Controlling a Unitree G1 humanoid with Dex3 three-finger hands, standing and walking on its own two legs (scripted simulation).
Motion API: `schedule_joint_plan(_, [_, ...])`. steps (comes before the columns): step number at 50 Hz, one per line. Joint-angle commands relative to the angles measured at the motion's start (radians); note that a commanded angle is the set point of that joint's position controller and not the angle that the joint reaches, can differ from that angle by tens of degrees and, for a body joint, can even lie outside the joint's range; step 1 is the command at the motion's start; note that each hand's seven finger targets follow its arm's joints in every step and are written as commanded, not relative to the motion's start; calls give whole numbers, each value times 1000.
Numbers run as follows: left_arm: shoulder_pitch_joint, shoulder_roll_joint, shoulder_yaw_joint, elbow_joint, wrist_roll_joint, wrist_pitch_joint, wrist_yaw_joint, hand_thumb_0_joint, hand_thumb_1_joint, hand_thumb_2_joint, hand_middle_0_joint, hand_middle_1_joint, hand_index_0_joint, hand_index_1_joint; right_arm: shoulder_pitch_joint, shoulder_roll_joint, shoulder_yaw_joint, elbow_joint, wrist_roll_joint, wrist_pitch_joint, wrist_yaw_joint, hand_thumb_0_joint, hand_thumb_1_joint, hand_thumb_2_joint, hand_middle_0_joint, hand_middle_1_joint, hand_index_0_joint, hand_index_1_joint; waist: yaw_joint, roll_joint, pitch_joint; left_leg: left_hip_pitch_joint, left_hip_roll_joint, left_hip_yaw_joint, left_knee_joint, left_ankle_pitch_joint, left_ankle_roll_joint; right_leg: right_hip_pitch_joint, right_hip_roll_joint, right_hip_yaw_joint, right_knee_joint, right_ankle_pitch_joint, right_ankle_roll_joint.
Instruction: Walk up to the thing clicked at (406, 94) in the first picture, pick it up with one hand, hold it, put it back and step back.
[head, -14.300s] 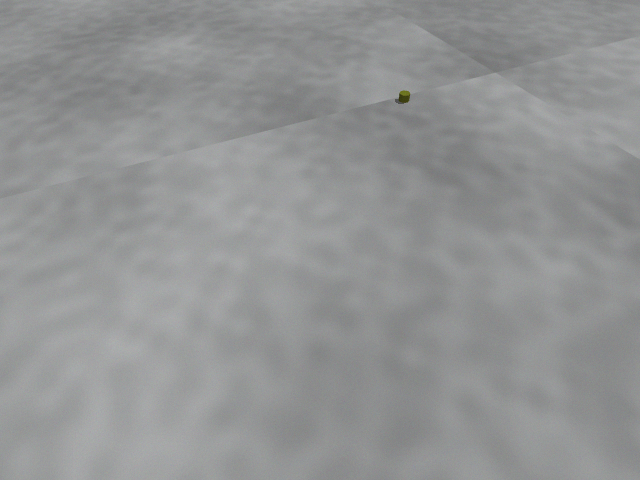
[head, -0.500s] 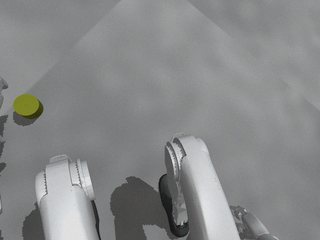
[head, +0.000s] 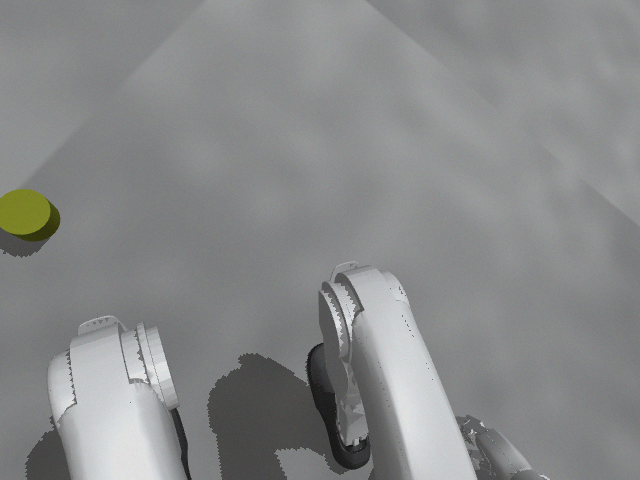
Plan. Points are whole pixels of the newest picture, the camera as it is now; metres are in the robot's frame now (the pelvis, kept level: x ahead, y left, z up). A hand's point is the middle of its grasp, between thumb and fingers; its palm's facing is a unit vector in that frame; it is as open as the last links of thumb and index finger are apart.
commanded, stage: rise first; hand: left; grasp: from above
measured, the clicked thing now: (29, 216) +0.48 +0.31 -0.29
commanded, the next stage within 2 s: approach in 0.90 s
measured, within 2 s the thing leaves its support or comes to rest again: neither
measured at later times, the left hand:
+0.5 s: hand out of the picture +0.44 +0.36 -0.18, palm faces -0.44 -0.11 -0.89, open 14.1 cm
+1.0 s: hand out of the picture +0.44 +0.36 -0.17, palm faces -0.44 -0.11 -0.89, open 14.1 cm
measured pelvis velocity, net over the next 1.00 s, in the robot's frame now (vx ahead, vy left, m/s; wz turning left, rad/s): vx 0.00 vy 0.00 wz -0.01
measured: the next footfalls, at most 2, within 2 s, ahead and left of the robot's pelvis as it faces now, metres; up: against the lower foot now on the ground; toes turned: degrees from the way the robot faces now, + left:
none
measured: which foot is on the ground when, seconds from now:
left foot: down 0.00-1.00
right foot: down 0.00-1.00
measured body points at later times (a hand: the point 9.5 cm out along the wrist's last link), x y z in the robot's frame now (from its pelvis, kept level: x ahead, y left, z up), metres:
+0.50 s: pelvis +0.00 +0.00 +0.00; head +0.25 +0.10 +0.36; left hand +0.46 +0.36 -0.13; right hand +0.07 -0.27 -0.09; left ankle +0.07 +0.14 -0.28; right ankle +0.10 -0.14 -0.28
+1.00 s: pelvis +0.00 +0.00 +0.00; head +0.24 +0.10 +0.37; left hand +0.46 +0.36 -0.12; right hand +0.07 -0.27 -0.09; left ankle +0.07 +0.14 -0.28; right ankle +0.10 -0.14 -0.28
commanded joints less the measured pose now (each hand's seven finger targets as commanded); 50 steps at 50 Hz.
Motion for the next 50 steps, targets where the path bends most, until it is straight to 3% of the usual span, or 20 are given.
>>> schedule_joint_plan(1, [-293,289,25,-116,-14,-1,41,0,-557,1019,-65,-1023,-62,-1025,187,-277,-77,-6,0,-7,-10,0,-896,-899,200,300,200,300,-12,357,-644,539,-8,144,-233,150,50,267,19,-140,-229,231,-94])
schedule_joint_plan(2, [-289,292,21,-124,-13,-4,41,0,-571,1031,-63,-1015,-55,-1022,178,-277,-75,-8,1,-6,-12,0,-897,-899,200,300,200,300,1,374,-654,557,-7,143,-237,153,47,265,19,-140,-226,230,-96])
schedule_joint_plan(3, [-281,305,36,-129,-11,-5,44,0,-568,1030,-66,-1011,-58,-1018,183,-280,-73,-8,-3,-6,-11,0,-896,-899,200,300,200,300,1,395,-659,564,-9,145,-238,160,45,272,17,-142,-218,234,-97])
schedule_joint_plan(4, [-279,297,21,-118,-6,-8,43,0,-566,1025,-64,-1019,-58,-1024,180,-277,-72,-10,-4,-7,-10,0,-897,-899,200,300,200,300,1,397,-662,563,-7,142,-239,160,44,266,20,-143,-218,236,-98])
schedule_joint_plan(11, [-285,305,23,-100,-7,-4,44,0,-571,1031,-67,-1016,-58,-1024,186,-283,-63,-12,-8,-12,-7,0,-898,-899,200,300,200,300,-18,376,-621,543,-6,141,-228,152,49,263,20,-144,-223,236,-93])
schedule_joint_plan(13, [-287,331,37,-123,-7,-7,44,0,-569,1029,-66,-1017,-59,-1024,182,-285,-60,-14,-9,-11,-8,0,-897,-899,200,300,200,300,-7,398,-641,546,-7,141,-233,156,47,272,19,-147,-222,238,-94])
schedule_joint_plan(15, [-297,306,14,-130,-7,-5,35,0,-568,1025,-66,-1026,-60,-1032,186,-283,-60,-15,-10,-12,-6,0,-899,-900,200,300,200,300,-20,407,-643,562,-6,137,-235,166,45,268,20,-148,-219,247,-94])
schedule_joint_plan(17, [-284,329,35,-134,-9,-4,33,0,-570,1029,-68,-1017,-60,-1026,185,-288,-61,-21,-11,-11,-6,0,-898,-900,200,300,200,300,-8,412,-657,568,-7,135,-241,159,44,267,19,-153,-217,238,-96])
schedule_joint_plan(18, [-279,304,15,-125,-16,-1,26,0,-570,1025,-70,-1022,-62,-1030,189,-283,-65,-20,-8,-15,-4,0,-901,-901,200,300,200,300,-17,398,-639,563,-5,136,-233,157,46,260,18,-149,-223,239,-94])
schedule_joint_plan(19, [-299,308,14,-169,-17,-6,23,0,-575,1031,-66,-1026,-58,-1034,186,-283,-64,-20,-8,-13,-5,0,-899,-900,200,300,200,300,-9,412,-678,576,-6,136,-237,164,44,275,21,-149,-225,244,-95])
schedule_joint_plan(21, [-267,317,29,-159,-18,0,22,0,-559,1011,-65,-1037,-64,-1038,191,-287,-66,-22,-4,-11,-3,0,-900,-900,200,300,200,300,-1,427,-671,590,-6,135,-245,193,40,273,17,-152,-213,263,-97])
schedule_joint_plan(23, [-261,278,10,-162,-25,3,12,0,-563,1017,-65,-1030,-62,-1033,193,-283,-69,-23,-3,-9,-1,0,-897,-899,200,300,200,300,-6,419,-683,610,-5,131,-241,219,41,270,19,-153,-210,285,-95])
schedule_joint_plan(25, [-294,308,24,-196,-28,2,10,0,-561,1016,-66,-1033,-64,-1034,193,-284,-68,-26,3,-6,0,0,-898,-899,200,300,200,300,-2,423,-695,605,-5,134,-237,225,43,284,18,-146,-220,294,-93])
schedule_joint_plan(31, [-267,323,39,-159,-31,2,4,0,-564,1018,-71,-1025,-67,-1030,191,-278,-65,-29,9,-3,2,0,-900,-900,200,300,200,300,4,373,-655,535,-8,144,-233,172,51,303,19,-139,-237,256,-90])
schedule_joint_plan(35, [-283,301,14,-154,-26,-3,-4,0,-573,1028,-71,-1023,-63,-1030,183,-279,-70,-30,14,-3,-1,0,-900,-900,200,300,200,300,-6,371,-627,534,-8,138,-245,123,49,265,21,-141,-244,209,-96])
schedule_joint_plan(40, [-312,306,12,-173,-24,-4,-4,0,-577,1032,-79,-1017,-68,-1028,201,-277,-65,-24,14,-5,-2,0,-903,-901,200,300,200,300,-17,358,-649,536,-8,143,-234,155,52,303,20,-134,-254,242,-89])
schedule_joint_plan(44, [-310,320,12,-175,-22,-3,-7,0,-569,1025,-75,-1020,-68,-1028,195,-280,-65,-33,15,-3,-5,0,-899,-900,200,300,200,300,-5,399,-660,562,-7,138,-251,151,46,284,19,-143,-243,232,-95])
schedule_joint_plan(49, [-289,293,-1,-153,-27,5,-18,0,-559,1013,-77,-1019,-72,-1024,194,-280,-69,-39,21,0,-6,0,-899,-899,200,300,200,300,-4,396,-635,563,-10,138,-261,149,44,262,18,-145,-238,228,-98])
schedule_joint_plan(50, [-285,297,2,-149,-25,6,-20,0,-611,1093,-94,-964,-51,-1010,195,-279,-65,-37,17,0,-5,0,-905,-902,200,300,200,300,-9,390,-628,550,-11,142,-256,148,47,274,17,-144,-245,231,-94])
